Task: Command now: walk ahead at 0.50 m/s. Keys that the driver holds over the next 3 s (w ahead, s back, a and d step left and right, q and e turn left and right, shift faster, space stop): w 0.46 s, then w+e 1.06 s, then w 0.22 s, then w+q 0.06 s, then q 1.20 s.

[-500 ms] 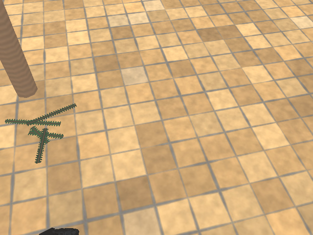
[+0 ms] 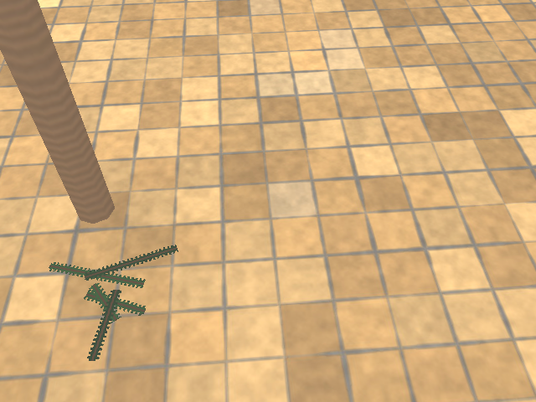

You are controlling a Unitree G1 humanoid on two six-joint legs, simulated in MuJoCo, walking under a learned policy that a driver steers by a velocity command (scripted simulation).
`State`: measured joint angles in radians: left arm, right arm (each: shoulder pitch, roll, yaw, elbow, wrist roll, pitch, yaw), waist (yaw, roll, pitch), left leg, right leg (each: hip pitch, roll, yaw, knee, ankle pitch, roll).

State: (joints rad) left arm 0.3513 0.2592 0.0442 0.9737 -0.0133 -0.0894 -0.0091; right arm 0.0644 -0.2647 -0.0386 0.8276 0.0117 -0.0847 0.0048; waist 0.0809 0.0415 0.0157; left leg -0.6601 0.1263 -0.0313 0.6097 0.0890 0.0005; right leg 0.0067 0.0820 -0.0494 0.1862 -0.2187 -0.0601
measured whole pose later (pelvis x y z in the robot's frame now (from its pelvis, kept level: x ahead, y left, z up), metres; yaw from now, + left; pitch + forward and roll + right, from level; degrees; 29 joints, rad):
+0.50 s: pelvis +0.28 +0.05 +0.00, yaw -1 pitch +1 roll +2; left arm 0.08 0.28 0.05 0.86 -0.01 -0.07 -0.01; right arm 0.34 -0.26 -0.05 0.95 0.00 -0.09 0.01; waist -0.06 -0.04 0.01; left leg -0.03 -0.06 0.06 0.19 -0.19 0.06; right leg -0.66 -0.12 0.04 0.68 0.03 0.00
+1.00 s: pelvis +0.57 -0.03 +0.00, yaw -14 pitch +2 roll +1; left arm 0.34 0.26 0.06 0.84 -0.02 -0.06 0.00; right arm 0.05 -0.29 -0.06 0.79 -0.01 -0.10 -0.01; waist 0.06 0.04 0.03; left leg -0.66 0.09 -0.10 0.67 0.00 -0.04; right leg -0.14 0.11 0.11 0.31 -0.19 -0.09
